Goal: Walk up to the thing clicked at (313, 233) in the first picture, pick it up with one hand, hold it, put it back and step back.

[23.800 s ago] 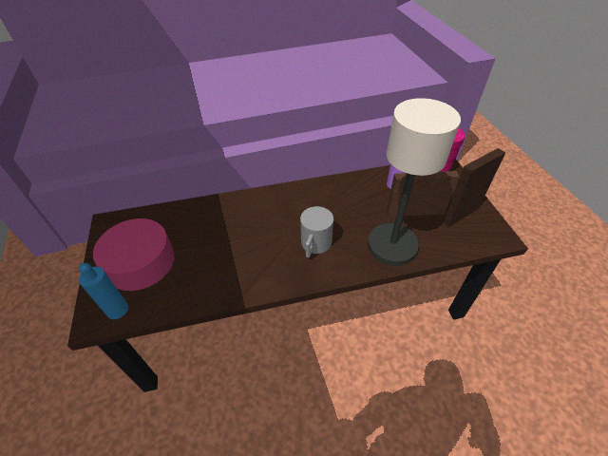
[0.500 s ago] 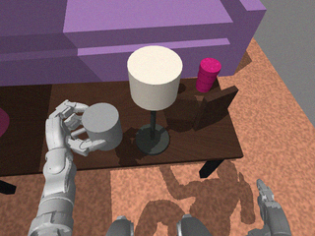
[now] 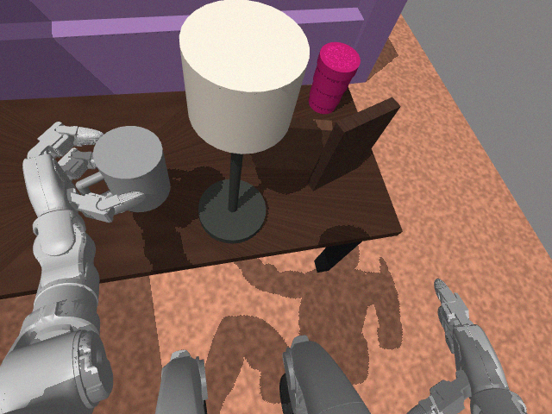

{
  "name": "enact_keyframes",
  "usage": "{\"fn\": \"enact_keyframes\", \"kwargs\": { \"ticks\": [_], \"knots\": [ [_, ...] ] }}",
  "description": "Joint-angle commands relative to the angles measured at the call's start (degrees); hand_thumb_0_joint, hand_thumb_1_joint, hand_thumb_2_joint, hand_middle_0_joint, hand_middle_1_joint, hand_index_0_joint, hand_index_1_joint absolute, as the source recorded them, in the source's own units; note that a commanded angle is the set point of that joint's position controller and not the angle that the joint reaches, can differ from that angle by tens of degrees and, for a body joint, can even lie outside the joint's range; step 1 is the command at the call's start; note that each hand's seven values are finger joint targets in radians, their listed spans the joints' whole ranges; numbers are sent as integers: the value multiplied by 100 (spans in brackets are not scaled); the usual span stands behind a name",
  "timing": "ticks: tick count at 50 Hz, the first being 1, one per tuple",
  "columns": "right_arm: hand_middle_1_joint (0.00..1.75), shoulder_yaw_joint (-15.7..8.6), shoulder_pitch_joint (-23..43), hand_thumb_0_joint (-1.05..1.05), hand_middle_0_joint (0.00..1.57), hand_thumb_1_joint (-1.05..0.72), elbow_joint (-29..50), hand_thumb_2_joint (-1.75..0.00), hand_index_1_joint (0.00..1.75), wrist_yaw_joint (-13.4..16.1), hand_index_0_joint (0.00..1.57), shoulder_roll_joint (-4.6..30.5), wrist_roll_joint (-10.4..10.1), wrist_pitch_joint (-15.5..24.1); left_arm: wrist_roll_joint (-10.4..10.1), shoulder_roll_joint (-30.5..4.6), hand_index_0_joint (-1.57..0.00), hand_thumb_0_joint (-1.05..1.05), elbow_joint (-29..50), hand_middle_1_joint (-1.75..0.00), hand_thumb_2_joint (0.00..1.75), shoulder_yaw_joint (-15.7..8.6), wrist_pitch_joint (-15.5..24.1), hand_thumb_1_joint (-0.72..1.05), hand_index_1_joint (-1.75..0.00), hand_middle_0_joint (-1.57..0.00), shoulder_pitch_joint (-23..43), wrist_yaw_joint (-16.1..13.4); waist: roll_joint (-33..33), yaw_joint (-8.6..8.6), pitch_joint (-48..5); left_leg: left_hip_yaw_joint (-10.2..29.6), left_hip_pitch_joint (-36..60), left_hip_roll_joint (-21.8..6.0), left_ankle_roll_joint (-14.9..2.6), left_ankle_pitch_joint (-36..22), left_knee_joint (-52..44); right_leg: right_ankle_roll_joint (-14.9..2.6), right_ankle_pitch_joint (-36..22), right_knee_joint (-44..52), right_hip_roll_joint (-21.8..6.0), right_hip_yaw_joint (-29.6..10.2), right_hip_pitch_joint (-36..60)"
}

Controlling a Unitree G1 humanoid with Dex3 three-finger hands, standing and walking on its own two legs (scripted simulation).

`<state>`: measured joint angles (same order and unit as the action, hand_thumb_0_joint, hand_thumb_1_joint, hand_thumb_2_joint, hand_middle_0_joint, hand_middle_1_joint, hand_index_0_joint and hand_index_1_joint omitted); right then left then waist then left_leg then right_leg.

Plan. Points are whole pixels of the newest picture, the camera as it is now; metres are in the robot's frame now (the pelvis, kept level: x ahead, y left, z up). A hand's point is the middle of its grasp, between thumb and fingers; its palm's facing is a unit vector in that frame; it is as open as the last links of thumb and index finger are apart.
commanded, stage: crouch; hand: left
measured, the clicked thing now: (124, 176) +0.47 +0.16 -0.02
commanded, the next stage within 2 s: lower in 0.54 s
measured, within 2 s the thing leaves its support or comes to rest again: rests again in 1.70 s
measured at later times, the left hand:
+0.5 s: hand (99, 163) +0.51 +0.20 -0.04, palm faces +0.25 -0.97 -0.01, open 11.0 cm
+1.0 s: hand (108, 172) +0.52 +0.21 -0.09, palm faces +0.24 -0.97 -0.02, open 11.0 cm
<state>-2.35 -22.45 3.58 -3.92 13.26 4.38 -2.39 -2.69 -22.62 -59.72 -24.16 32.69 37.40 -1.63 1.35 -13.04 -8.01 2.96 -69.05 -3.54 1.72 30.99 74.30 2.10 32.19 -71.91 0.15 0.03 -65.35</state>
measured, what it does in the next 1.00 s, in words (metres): lowers itself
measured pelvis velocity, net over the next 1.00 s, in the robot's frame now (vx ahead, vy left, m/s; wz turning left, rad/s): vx -0.02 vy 0.00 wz -0.04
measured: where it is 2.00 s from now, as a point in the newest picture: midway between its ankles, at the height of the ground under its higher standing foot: outside the picture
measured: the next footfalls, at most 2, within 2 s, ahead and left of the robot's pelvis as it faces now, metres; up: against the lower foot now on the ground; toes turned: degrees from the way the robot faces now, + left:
none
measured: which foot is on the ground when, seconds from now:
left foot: down 0.00-1.00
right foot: down 0.00-1.00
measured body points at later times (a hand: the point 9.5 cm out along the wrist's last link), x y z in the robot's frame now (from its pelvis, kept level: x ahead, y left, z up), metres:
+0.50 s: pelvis +0.00 +0.00 -0.02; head +0.17 +0.05 +0.39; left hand +0.49 +0.26 -0.04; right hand +0.16 -0.26 +0.01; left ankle +0.03 +0.13 -0.62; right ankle +0.01 -0.15 -0.62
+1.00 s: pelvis -0.02 +0.00 -0.06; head +0.18 +0.07 +0.34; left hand +0.51 +0.26 -0.09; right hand +0.15 -0.27 +0.00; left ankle +0.03 +0.13 -0.62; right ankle +0.01 -0.15 -0.62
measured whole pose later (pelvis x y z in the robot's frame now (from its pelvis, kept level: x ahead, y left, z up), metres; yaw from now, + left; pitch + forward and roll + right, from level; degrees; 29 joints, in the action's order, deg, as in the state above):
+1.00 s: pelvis -0.02 +0.00 -0.06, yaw -2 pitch +33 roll -6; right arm -2.8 -21.4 13.4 -5.5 16.1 5.1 -1.8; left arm 2.2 -36.3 -71.8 -31.0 34.5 48.4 -1.6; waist 1.4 -21.5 -9.1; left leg 5.4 -87.4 -4.1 1.9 33.4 87.2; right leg 2.2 34.1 -83.4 1.4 1.4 -82.6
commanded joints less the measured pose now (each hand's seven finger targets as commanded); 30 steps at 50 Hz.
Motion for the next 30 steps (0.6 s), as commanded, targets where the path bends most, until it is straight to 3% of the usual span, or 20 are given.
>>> {"fn": "enact_keyframes", "kwargs": {
  "ticks": [1,2,4,5,7,10,11,13,16,17,19,21,23,24,26,28,30],
  "knots": [
    [5,-662,-388,0,5,51,1105,-6,5,87,5,1056,0,227,5,-1287,-129,0,1050,-137,116,-148,513,-5,-137,-128,2186,25,-1295,-1,-3244,0,2513,139,-118,-2523,-605,-301,-2259,551,176,255,993],
    [5,-711,-417,0,5,51,1093,-6,5,89,5,1116,8,222,10,-1454,-128,0,1025,-135,115,-294,522,-7,-135,-126,2177,29,-1267,-4,-3245,-1,2456,140,-124,-2556,-549,-298,-2302,526,179,249,971],
    [5,-644,-426,0,5,51,1287,-6,5,76,5,1060,9,238,24,-1302,-127,0,948,-135,116,-192,519,-4,-135,-126,2290,54,-1266,-158,-3289,13,2421,126,-135,-2544,-491,-291,-2335,491,181,244,929],
    [5,-657,-394,0,5,50,1301,-6,5,65,5,1070,1,220,35,-1463,-127,0,1095,-135,116,-255,530,-5,-136,-125,2302,35,-1400,-92,-3356,-27,2356,147,-154,-2523,-470,-284,-2365,503,165,203,998],
    [5,-592,-348,0,5,50,1303,-6,5,49,5,998,-10,214,35,-1371,-127,0,864,-135,116,-238,505,-6,-135,-125,2329,37,-1324,-97,-3115,-12,2131,149,-160,-2212,-483,-284,-2133,500,176,208,889],
    [5,-619,-365,0,5,50,1456,-6,5,44,5,1079,10,213,58,-1490,-127,0,796,-135,117,-311,517,-5,-135,-125,2372,56,-1437,-210,-3267,47,2232,117,-133,-2433,-403,-309,-2205,376,188,253,772],
    [5,-675,-423,0,5,51,1478,-6,5,43,5,1113,16,205,77,-1583,-128,0,981,-136,118,-295,537,-4,-137,-126,2464,55,-1568,-200,-3445,7,2293,124,-148,-2510,-353,-298,-2280,389,185,226,813],
    [5,-582,-445,0,5,51,1387,-6,5,28,5,1033,12,178,93,-1636,-127,0,744,-135,117,-384,525,-6,-136,-125,2433,50,-1505,-171,-3311,4,2080,131,-160,-2589,-291,-295,-2387,326,187,224,827],
    [5,-686,-277,0,5,50,1725,-6,5,30,5,1179,7,212,86,-1729,-128,0,697,-136,118,-454,536,-5,-136,-126,2509,53,-1445,-275,-3490,13,2035,129,-193,-2593,-192,-279,-2482,285,195,208,831],
    [5,-723,-369,0,5,50,1675,-6,5,36,5,1188,4,197,139,-1866,-128,0,770,-136,118,-464,541,-4,-137,-127,2607,36,-1530,-288,-3457,-3,2019,138,-190,-2449,-207,-274,-2381,300,189,180,793],
    [5,-598,-520,0,5,51,1586,-6,5,10,5,1052,8,166,142,-1792,-127,0,601,-136,119,-439,535,-3,-137,-126,2521,30,-1507,-326,-3336,-14,1803,148,-208,-2320,-173,-261,-2334,306,171,136,834],
    [5,-753,-290,0,5,50,1896,-6,5,23,5,1242,2,204,149,-1862,-127,0,616,-135,117,-488,535,-5,-135,-125,2698,18,-1479,-397,-3491,22,1913,125,-206,-2344,-148,-278,-2297,271,205,192,719],
    [5,-614,-577,0,5,51,1442,-6,5,0,5,1085,30,159,182,-1946,-127,0,493,-135,118,-488,531,-3,-136,-125,2639,52,-1759,-348,-3300,49,1993,113,-159,-2543,-117,-304,-2286,168,208,245,463],
    [5,-610,-500,0,5,50,1601,-6,5,-13,5,1080,6,176,195,-2060,-128,0,614,-136,119,-528,542,-3,-137,-126,2796,53,-1746,-368,-3381,40,1903,120,-183,-2355,-90,-297,-2165,178,214,217,437],
    [5,-790,-276,0,5,51,1831,-6,5,16,5,1254,14,214,218,-2027,-129,0,466,-137,119,-521,509,-4,-138,-127,2837,25,-1668,-442,-3416,59,1901,116,-179,-2253,-102,-303,-2119,179,219,228,467],
    [5,-666,-413,0,5,51,1650,-6,5,-11,5,1188,39,170,278,-2118,-127,0,416,-136,119,-553,491,-6,-137,-126,2880,2,-1800,-403,-3276,71,1827,100,-158,-2254,-106,-323,-2017,135,226,257,288],
    [5,-767,-236,0,5,51,1842,-6,5,6,5,1249,20,203,254,-2101,-128,0,352,-136,118,-569,482,-4,-136,-126,2961,-6,-1715,-481,-3395,120,1861,86,-157,-2173,-86,-327,-1919,109,248,291,227]
  ]
}}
